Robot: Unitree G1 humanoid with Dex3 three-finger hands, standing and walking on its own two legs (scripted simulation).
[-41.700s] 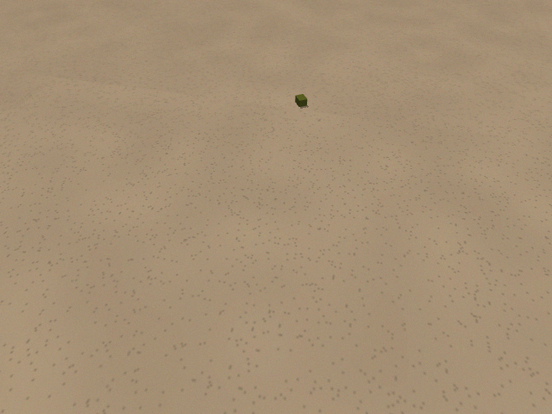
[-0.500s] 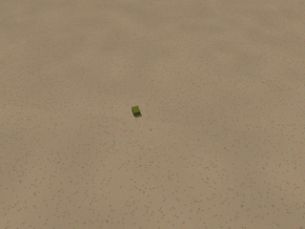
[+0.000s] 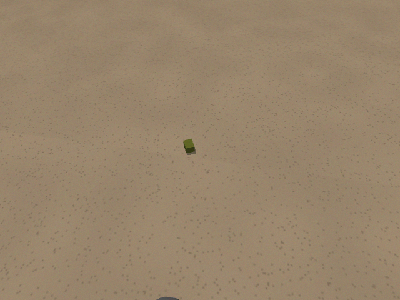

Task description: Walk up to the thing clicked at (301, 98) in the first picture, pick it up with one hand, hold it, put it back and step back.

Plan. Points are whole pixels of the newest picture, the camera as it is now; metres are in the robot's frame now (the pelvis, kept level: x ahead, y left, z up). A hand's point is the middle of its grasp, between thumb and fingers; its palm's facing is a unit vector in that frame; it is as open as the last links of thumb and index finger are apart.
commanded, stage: step back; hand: left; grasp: from above
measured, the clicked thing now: (189, 145) +1.09 +0.18 -0.74
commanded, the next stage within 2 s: stand in 0.10 s
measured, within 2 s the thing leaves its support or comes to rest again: neither
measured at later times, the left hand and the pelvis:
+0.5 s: hand out of the picture +0.11 +0.26 -0.14, palm faces -0.03 -0.94 -0.34, open 7.4 cm; pelvis +0.02 +0.01 +0.02, yaw -1 degrees
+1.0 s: hand out of the picture +0.10 +0.26 -0.14, palm faces -0.05 -0.94 -0.34, open 7.4 cm; pelvis +0.02 +0.00 +0.02, yaw -1 degrees
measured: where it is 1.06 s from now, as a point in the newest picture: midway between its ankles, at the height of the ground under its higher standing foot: outside the picture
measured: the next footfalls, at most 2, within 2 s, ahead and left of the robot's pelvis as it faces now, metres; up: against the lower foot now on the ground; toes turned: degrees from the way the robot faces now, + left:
left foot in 0.02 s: +0.09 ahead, +0.15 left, +0.00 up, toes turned +0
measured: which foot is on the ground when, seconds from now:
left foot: up 0.00-0.00, down 0.02-1.00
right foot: down 0.00-1.00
